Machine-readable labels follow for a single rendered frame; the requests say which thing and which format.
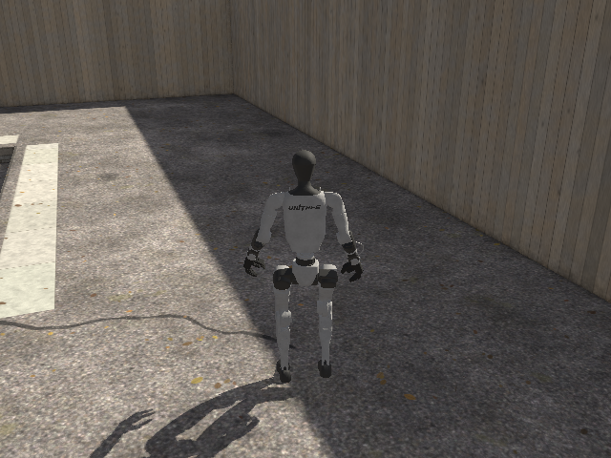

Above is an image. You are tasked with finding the left robot upper arm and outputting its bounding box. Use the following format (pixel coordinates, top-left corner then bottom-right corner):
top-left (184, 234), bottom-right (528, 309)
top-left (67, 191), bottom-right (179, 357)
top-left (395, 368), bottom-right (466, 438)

top-left (256, 192), bottom-right (284, 244)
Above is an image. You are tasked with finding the robot right hand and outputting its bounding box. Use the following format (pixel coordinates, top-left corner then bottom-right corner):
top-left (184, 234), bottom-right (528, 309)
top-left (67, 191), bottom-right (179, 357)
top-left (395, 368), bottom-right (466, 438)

top-left (341, 262), bottom-right (364, 282)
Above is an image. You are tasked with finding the robot left forearm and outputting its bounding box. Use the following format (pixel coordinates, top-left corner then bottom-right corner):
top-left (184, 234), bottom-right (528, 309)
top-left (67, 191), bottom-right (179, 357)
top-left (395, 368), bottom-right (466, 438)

top-left (246, 228), bottom-right (264, 260)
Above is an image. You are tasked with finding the robot right forearm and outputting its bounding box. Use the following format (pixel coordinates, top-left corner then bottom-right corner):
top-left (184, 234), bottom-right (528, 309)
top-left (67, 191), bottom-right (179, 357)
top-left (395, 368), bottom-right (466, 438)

top-left (342, 229), bottom-right (360, 265)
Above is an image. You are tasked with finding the left robot thigh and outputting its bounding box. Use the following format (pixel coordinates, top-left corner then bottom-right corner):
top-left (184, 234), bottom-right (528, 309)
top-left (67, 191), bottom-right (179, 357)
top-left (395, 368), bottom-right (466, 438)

top-left (273, 265), bottom-right (292, 327)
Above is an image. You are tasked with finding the robot left hand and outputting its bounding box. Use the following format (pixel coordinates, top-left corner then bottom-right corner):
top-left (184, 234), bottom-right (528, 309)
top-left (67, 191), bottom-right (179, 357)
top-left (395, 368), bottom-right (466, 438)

top-left (243, 257), bottom-right (265, 277)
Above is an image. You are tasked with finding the right robot upper arm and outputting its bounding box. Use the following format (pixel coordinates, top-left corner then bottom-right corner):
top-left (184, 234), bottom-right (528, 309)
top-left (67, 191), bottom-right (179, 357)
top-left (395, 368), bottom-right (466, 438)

top-left (325, 192), bottom-right (352, 244)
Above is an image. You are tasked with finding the robot right foot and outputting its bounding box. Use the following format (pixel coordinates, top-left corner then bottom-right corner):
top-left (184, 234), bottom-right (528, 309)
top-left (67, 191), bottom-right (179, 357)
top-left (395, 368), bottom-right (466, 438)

top-left (318, 360), bottom-right (331, 378)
